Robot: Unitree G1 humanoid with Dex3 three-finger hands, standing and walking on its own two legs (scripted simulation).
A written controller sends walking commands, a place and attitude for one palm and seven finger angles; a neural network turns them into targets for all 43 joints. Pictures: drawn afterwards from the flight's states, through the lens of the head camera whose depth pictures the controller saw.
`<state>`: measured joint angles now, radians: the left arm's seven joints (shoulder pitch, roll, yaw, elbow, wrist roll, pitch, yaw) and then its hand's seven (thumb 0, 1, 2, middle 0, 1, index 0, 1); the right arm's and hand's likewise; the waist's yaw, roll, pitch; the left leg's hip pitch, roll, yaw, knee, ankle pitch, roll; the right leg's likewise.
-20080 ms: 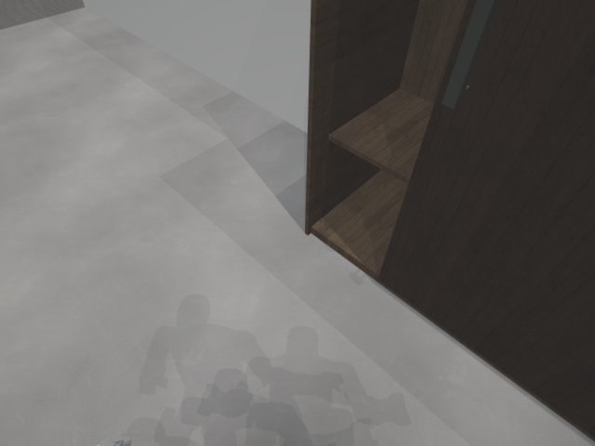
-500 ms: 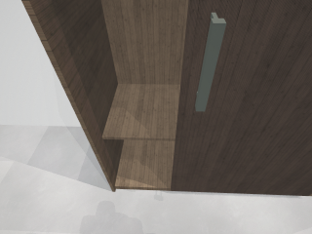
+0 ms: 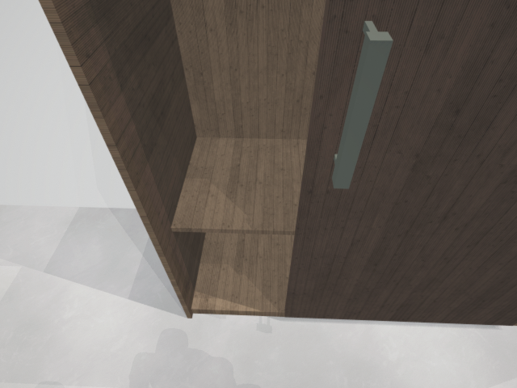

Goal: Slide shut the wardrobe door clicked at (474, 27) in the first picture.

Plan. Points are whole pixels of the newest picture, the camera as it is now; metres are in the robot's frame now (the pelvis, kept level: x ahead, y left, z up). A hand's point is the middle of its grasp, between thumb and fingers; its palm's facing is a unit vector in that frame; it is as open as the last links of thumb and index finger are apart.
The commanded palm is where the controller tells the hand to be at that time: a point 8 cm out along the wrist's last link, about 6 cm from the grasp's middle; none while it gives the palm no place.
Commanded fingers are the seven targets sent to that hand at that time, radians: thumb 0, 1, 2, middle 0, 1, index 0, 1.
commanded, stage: look again from close up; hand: right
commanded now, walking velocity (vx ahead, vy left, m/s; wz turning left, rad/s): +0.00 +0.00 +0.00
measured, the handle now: (353, 114) +0.47 -0.11 +0.20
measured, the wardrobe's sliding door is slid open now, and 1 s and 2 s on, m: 0.36 0.36 0.36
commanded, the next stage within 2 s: raise the hand with hooked fingers in 1.94 s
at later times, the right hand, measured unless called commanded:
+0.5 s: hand out of the picture -0.04 -0.14 -0.18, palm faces +0.04 +0.99 -0.14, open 7.4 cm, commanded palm none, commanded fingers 0.00 -0.90 -0.90 0.20 0.30 0.20 0.30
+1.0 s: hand out of the picture -0.04 -0.13 -0.18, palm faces +0.05 +0.99 -0.14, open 7.4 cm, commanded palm none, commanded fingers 0.00 -0.90 -0.90 0.20 0.30 0.20 0.30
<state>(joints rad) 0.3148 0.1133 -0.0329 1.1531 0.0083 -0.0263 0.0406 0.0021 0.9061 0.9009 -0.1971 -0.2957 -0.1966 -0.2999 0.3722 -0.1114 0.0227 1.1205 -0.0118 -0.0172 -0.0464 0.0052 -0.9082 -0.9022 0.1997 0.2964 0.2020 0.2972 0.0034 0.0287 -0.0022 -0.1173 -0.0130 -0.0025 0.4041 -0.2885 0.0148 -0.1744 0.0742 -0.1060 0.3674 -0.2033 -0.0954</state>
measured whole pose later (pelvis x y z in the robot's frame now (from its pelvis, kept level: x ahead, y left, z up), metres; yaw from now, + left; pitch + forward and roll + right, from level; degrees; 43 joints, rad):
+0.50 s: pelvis +0.01 +0.01 +0.00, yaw +0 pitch +0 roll +0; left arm 0.32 0.11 -0.04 1.16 0.01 -0.03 0.04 0.00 0.91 0.90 -0.20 -0.30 -0.20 -0.30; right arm 0.38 -0.11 0.02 1.13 -0.01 -0.02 -0.05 0.01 -0.91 -0.90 0.20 0.30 0.20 0.30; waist 0.00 0.03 -0.01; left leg -0.10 -0.02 0.00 0.40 -0.30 0.02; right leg -0.16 0.07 -0.10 0.37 -0.21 -0.09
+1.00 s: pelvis +0.01 +0.01 +0.00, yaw -1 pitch +0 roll +0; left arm 0.32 0.11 -0.03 1.16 0.01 -0.03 0.04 0.00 0.91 0.90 -0.20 -0.30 -0.20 -0.30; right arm 0.39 -0.10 0.02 1.13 -0.01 -0.02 -0.05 0.01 -0.91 -0.90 0.20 0.30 0.20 0.30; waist 0.00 0.02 -0.01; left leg -0.10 -0.02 0.01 0.39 -0.30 0.03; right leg -0.16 0.06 -0.09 0.37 -0.21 -0.08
